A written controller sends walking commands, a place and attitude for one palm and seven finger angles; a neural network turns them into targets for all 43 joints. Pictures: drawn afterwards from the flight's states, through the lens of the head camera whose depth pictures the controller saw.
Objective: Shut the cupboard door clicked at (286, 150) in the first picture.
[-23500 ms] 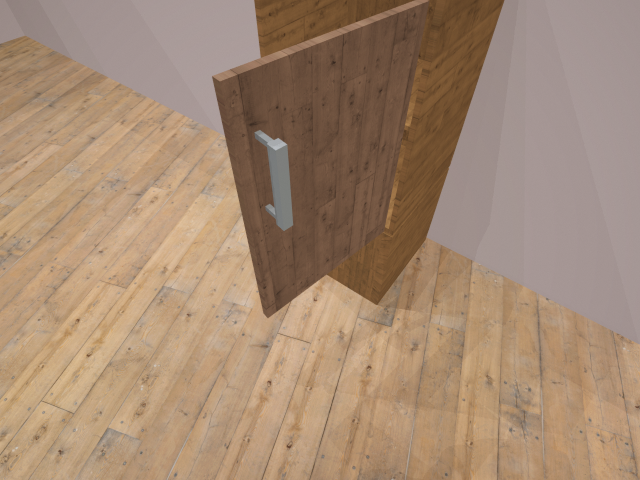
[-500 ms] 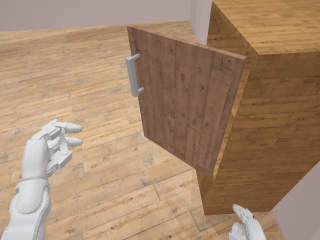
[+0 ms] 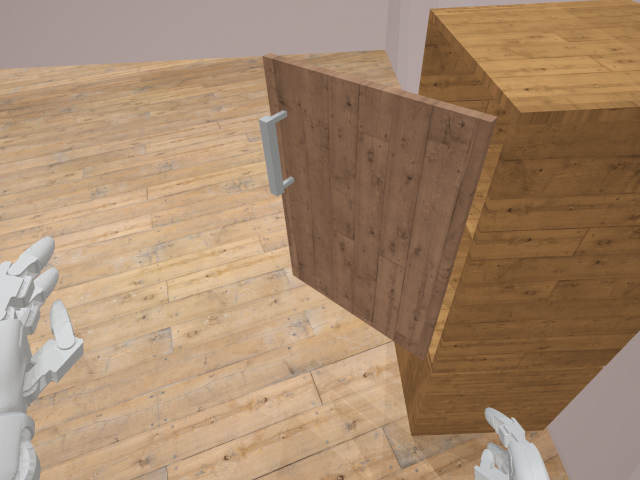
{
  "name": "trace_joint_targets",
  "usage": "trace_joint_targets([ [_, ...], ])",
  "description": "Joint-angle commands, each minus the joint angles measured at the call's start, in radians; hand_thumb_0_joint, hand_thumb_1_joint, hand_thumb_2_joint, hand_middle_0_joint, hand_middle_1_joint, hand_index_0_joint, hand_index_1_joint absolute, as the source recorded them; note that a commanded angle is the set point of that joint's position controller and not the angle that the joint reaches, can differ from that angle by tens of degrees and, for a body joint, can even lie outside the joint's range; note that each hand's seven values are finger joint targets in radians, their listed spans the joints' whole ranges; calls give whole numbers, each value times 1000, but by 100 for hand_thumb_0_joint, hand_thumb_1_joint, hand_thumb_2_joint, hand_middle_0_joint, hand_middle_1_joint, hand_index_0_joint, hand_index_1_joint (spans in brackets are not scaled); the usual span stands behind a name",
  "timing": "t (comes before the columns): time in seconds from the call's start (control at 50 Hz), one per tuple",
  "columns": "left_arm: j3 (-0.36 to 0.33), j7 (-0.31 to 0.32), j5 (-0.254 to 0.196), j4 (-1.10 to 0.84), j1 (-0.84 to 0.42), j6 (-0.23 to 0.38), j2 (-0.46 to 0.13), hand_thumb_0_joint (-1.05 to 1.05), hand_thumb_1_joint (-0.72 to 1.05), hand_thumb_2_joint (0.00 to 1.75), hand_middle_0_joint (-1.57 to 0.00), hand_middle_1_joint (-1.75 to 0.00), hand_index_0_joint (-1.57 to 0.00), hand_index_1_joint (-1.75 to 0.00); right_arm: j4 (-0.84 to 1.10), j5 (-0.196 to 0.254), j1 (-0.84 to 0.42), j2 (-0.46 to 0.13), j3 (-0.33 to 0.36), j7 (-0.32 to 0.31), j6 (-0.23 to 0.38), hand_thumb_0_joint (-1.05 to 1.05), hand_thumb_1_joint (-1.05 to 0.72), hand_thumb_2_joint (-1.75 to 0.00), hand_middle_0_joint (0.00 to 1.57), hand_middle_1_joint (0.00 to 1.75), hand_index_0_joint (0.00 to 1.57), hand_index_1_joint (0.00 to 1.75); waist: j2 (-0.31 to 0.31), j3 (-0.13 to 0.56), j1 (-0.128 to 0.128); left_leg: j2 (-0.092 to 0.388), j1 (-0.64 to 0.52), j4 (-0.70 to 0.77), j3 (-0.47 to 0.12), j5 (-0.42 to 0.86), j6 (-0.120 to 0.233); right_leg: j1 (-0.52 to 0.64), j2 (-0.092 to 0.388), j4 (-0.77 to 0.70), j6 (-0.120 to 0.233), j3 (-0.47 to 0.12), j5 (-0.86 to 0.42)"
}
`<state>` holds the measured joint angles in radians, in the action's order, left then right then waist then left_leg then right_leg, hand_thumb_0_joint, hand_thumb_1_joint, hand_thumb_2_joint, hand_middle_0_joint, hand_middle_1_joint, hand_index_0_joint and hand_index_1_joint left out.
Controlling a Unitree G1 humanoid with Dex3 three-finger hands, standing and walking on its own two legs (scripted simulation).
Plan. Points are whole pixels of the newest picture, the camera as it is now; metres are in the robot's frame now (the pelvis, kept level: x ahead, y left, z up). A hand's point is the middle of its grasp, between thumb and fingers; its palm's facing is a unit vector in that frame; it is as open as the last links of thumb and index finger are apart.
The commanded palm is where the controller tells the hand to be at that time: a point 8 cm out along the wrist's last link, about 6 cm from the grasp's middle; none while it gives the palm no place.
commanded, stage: draw the hand back to the body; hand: left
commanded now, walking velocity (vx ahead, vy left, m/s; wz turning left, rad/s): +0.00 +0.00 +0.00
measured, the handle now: (279, 154) +0.67 +0.18 +0.07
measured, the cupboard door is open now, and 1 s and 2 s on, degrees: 48 48 48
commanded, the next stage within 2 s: step back with the hand held close in 0.12 s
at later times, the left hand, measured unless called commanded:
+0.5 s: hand (68, 347) +0.19 +0.28 +0.14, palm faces +0.40 -0.79 -0.46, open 7.4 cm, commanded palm +0.13 +0.32 +0.17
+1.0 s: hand (39, 393) +0.14 +0.27 +0.15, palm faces +0.43 -0.76 -0.48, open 7.4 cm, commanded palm +0.08 +0.31 +0.17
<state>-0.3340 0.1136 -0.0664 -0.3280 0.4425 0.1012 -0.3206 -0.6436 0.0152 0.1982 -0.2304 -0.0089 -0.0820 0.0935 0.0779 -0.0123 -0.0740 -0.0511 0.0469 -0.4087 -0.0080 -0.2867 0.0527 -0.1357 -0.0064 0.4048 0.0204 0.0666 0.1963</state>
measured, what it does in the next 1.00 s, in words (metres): shifts its weight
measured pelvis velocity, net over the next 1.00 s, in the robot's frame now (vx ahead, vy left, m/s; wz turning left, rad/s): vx -0.07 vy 0.01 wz -0.01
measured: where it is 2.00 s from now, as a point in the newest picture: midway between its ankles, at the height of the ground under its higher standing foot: outside the picture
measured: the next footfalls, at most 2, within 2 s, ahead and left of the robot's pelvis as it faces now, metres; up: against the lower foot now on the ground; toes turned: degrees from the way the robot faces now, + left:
right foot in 1.90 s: -0.27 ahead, -0.15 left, +0.00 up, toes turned -1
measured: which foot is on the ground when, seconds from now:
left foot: down 0.00-1.00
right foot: down 0.00-1.00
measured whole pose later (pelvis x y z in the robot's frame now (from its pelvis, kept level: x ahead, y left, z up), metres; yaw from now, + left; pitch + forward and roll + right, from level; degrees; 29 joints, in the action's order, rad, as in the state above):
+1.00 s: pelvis -0.07 +0.01 -0.02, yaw +0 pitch +1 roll +0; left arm -0.45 0.14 -0.02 -0.50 0.54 0.23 -0.41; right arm -0.53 0.02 0.23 -0.23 0.01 -0.08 0.01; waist -0.01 0.01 0.01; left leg -0.06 0.39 -0.69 0.02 -0.32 0.07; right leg -0.46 0.00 0.64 0.00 0.01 0.20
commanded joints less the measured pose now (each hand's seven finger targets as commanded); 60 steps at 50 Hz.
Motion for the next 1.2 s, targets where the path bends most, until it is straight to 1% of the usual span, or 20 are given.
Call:
trace_joint_targets([
  [0.0, -122, 15, -1, -244, -120, 65, -214, 0, 90, 90, -20, -30, -20, -30, 162, -8, -125, -90, 23, -4, 59, 0, -90, -90, 20, 30, 20, 30, 0, 60, 13, 53, 127, 91, -19, 185, -38, 114, 28, -60, 4, -48, -58],
  [0.08, -139, 14, 2, -244, -94, 60, -225, 0, 90, 90, -20, -30, -20, -30, 159, -9, -125, -91, 21, 2, 59, 0, -90, -90, 20, 30, 20, 30, 39, 48, 9, 56, 133, 89, -20, 232, -48, 124, 25, -55, 8, -44, -103],
  [0.22, -130, 7, -4, -223, -76, 53, -206, 0, 90, 90, -20, -30, -20, -30, 165, -9, -122, -89, 24, 6, 47, 0, -90, -90, 20, 30, 20, 30, -8, 36, 11, 60, 136, 90, -18, 242, -49, 116, 24, -54, 6, -42, -110],
  [0.24, -252, 20, -1, -283, -191, 93, -324, 0, 90, 90, -20, -30, -20, -30, 205, 1, -114, -127, 43, 10, 23, 0, -90, -90, 20, 30, 20, 30, -8, 1, 49, 86, 253, 37, -54, 123, -16, 62, 87, -84, 22, -170, -123],
  [0.26, -196, 16, -4, -193, -70, 99, -246, 0, 90, 90, -20, -30, -20, -30, 183, -3, -90, -113, 47, 8, 10, 0, -90, -90, 20, 30, 20, 30, -81, 29, 56, 80, 244, -15, -64, 100, -16, 37, 140, -98, 43, -197, -102],
  [0.3, -171, 14, 2, -205, -7, 117, -223, 0, 90, 90, -20, -30, -20, -30, 186, -5, -88, -110, 53, 17, -8, 0, -90, -90, 20, 30, 20, 30, -128, 86, 61, 71, 247, -96, -67, 101, -23, 22, 201, -88, 74, -230, -127],
  [0.36, -175, 27, -2, -251, 57, 130, -233, 0, 90, 90, -20, -30, -20, -30, 197, 4, -77, -115, 65, 22, -30, 0, -90, -90, 20, 30, 20, 30, -101, 152, 73, 77, 267, -140, -72, 83, -31, 9, 250, -39, 100, -246, -186],
  [0.4, -193, 35, -4, -303, 81, 135, -251, 0, 90, 90, -20, -30, -20, -30, 210, 7, -84, -122, 65, 15, -41, 0, -90, -90, 20, 30, 20, 30, -51, 173, 76, 100, 258, -92, -92, 207, -42, 7, 218, 46, 83, -194, -268],
  [0.44, -214, 42, -3, -339, 83, 137, -272, 0, 90, 90, -20, -30, -20, -30, 225, 4, -93, -135, 68, 1, -51, 0, -90, -90, 20, 30, 20, 30, 21, 192, 71, 143, 243, -26, -122, 439, -61, 6, 129, 162, 32, -115, -338],
  [0.48, -245, 39, 0, -375, 64, 133, -308, 0, 90, 90, -20, -30, -20, -30, 239, -4, -105, -138, 71, -9, -56, 0, -90, -90, 20, 30, 20, 30, 89, 207, 56, 185, 242, -1, -148, 653, -73, 6, 67, 231, -5, -72, -288],
  [0.5, -231, 36, -2, -376, 60, 132, -288, 0, 90, 90, -20, -30, -20, -30, 245, -6, -94, -129, 70, -9, -58, 0, -90, -90, 20, 30, 20, 30, 75, 205, 57, 200, 230, 3, -149, 708, -74, -12, 57, 251, -10, -68, -205],
  [0.56, -230, 33, 3, -352, 54, 131, -273, 0, 90, 90, -20, -30, -20, -30, 251, -14, -76, -138, 79, -5, -55, 0, -90, -90, 20, 30, 20, 30, 38, 168, 59, 238, 304, 34, -162, 578, -45, -1, 36, 284, -15, -78, -70],
  [0.66, -222, 31, 18, -298, 46, 136, -250, 0, 90, 90, -20, -30, -20, -30, 258, -8, -76, -149, 80, -5, -60, 0, -90, -90, 20, 30, 20, 30, -9, 82, 71, 213, 560, 43, -165, 129, 3, 83, 61, 267, -8, -149, -199],
  [0.7, -217, 31, 26, -310, 33, 142, -246, 0, 90, 90, -20, -30, -20, -30, 261, -4, -75, -143, 78, -4, -62, 0, -90, -90, 20, 30, 20, 30, -26, 92, 77, 188, 586, 30, -163, 21, 6, 85, 78, 256, -3, -176, -230],
  [0.86, -258, 45, 39, -381, 43, 173, -279, 0, 90, 90, -20, -30, -20, -30, 273, -4, -69, -135, 71, -3, -47, 0, -90, -90, 20, 30, 20, 30, -27, 140, 80, 153, 673, -8, -155, -187, 40, 106, 90, 250, 3, -219, -169],
  [0.88, -285, 46, 41, -384, 40, 179, -307, 0, 90, 90, -20, -30, -20, -30, 270, -6, -72, -139, 73, -4, -43, 0, -90, -90, 20, 30, 20, 30, -33, 143, 78, 152, 684, -8, -160, -211, 42, 112, 94, 241, 4, -228, -157],
  [0.98, -273, 54, 48, -361, 26, 194, -293, 0, 90, 90, -20, -30, -20, -30, 264, -8, -59, -145, 75, -5, -24, 0, -90, -90, 20, 30, 20, 30, -41, 96, 84, 132, 698, -39, -155, -335, 44, 31, 106, 171, 14, -269, 18],
  [1.06, -247, 60, 51, -345, 14, 209, -274, 0, 90, 90, -20, -30, -20, -30, 253, -7, -50, -146, 77, 2, -13, 0, -90, -90, 20, 30, 20, 30, -59, 76, 88, 125, 677, -64, -152, -334, 40, -38, 117, 121, 20, -280, 106],
  [1.1, -247, 60, 54, -357, 15, 218, -275, 0, 90, 90, -20, -30, -20, -30, 249, -6, -54, -144, 74, 2, -5, 0, -90, -90, 20, 30, 20, 30, -35, 83, 88, 148, 693, -13, -173, -325, 47, -12, 92, 172, 8, -236, 59],
  [1.18, -273, 58, 70, -368, -2, 229, -283, 0, 90, 90, -20, -30, -20, -30, 246, -13, -70, -156, 79, -5, 11, 0, -90, -90, 20, 30, 20, 30, 82, 94, 76, 244, 893, 128, -249, -402, 91, 184, -1, 406, -30, -147, -106],
])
